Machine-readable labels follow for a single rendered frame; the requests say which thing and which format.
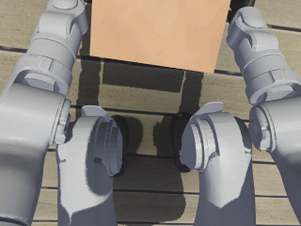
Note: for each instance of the robot right forearm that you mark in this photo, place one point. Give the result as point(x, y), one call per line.
point(261, 63)

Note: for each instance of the robot left forearm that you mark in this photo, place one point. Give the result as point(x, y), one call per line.
point(53, 49)

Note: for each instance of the carton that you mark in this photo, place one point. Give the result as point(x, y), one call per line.
point(180, 34)

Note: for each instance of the left robot upper arm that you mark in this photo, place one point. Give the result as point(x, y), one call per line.
point(31, 120)

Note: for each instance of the robot right hand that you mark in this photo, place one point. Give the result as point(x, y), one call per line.
point(237, 4)

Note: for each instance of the robot left thigh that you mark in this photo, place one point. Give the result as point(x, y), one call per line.
point(84, 178)

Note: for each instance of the right robot foot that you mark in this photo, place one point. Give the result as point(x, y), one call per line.
point(177, 126)

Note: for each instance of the right robot upper arm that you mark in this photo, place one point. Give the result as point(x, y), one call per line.
point(275, 126)

